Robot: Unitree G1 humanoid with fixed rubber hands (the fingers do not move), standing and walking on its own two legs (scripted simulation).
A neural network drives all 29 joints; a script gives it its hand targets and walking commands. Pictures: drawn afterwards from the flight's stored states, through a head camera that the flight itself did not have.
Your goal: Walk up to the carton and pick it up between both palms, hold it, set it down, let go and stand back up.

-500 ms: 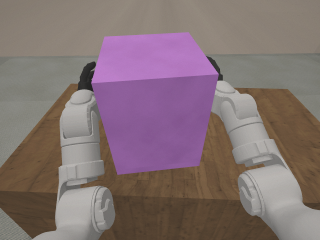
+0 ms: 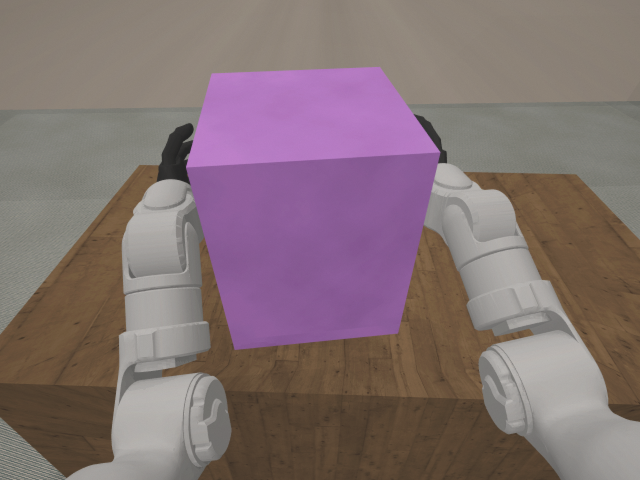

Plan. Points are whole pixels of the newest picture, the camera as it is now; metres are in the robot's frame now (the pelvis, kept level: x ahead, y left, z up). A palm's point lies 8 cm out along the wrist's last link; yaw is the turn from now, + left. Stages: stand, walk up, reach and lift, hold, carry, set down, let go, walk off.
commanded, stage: hold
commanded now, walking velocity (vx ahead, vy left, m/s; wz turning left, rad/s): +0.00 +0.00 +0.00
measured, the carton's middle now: (307, 207) +0.36 +0.00 +0.21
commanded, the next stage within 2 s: none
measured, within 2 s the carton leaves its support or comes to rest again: neither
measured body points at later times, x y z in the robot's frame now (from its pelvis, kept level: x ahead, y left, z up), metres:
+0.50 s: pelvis +0.00 +0.00 +0.00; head -0.07 +0.01 +0.44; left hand +0.39 +0.15 +0.25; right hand +0.38 -0.15 +0.25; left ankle +0.02 +0.10 -0.75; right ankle +0.03 -0.11 -0.75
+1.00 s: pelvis +0.00 +0.00 +0.00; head -0.06 +0.02 +0.44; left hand +0.39 +0.15 +0.25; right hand +0.39 -0.15 +0.25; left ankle +0.02 +0.10 -0.75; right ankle +0.03 -0.11 -0.75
